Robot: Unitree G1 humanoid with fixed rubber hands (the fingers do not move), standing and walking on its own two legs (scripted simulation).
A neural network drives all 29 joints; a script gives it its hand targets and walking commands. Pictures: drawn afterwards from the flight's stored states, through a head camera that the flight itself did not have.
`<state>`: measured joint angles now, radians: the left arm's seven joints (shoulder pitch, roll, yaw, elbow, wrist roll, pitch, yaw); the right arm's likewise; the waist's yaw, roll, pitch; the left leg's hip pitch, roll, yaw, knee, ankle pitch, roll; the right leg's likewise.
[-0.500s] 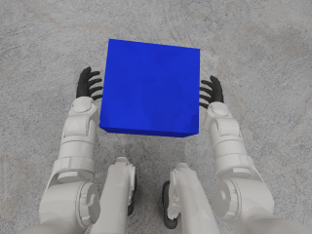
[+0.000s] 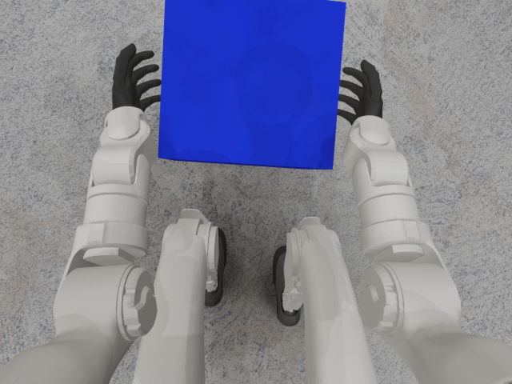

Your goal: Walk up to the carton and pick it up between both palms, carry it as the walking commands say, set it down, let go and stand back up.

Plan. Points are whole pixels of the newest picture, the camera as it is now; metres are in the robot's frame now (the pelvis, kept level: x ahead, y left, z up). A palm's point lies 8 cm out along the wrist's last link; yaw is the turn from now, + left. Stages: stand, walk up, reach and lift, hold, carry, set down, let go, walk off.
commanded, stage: set down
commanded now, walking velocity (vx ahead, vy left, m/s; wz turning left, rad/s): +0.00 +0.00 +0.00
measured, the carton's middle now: (248, 93) +0.53 +0.02 -0.18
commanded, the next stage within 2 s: none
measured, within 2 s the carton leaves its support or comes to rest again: rests again in 1.42 s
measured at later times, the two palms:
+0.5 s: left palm (138, 95) +0.51 +0.20 -0.15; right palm (341, 108) +0.50 -0.13 -0.17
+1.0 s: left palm (155, 106) +0.52 +0.20 -0.25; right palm (326, 116) +0.52 -0.13 -0.26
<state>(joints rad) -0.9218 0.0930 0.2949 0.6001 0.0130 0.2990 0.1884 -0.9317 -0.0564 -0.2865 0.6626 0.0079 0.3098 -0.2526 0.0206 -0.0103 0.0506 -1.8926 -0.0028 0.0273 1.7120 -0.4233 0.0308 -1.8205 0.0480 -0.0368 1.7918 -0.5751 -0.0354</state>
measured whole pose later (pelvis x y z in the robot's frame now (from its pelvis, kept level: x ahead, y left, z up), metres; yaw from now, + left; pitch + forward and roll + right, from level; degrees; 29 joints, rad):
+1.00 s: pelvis -0.02 +0.01 -0.12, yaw -1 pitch +25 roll -2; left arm -1.41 0.34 0.13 0.89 -0.14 0.26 0.20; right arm -1.38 -0.21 -0.26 0.88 0.10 0.27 -0.28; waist 0.04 -0.02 0.52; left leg -2.11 0.00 0.01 2.11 -0.45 0.04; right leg -2.00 0.05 -0.08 2.18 -0.63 -0.03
